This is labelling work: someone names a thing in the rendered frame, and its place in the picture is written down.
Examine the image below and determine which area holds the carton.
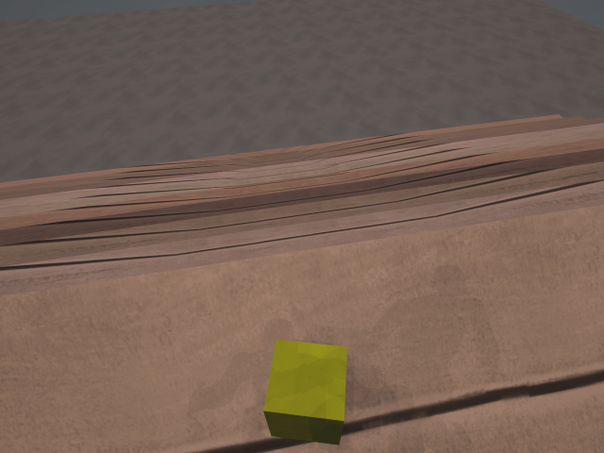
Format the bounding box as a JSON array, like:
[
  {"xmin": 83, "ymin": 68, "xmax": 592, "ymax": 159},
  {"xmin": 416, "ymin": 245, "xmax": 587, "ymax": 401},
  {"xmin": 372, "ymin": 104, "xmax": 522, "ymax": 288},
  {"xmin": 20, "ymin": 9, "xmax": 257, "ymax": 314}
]
[{"xmin": 263, "ymin": 340, "xmax": 347, "ymax": 445}]

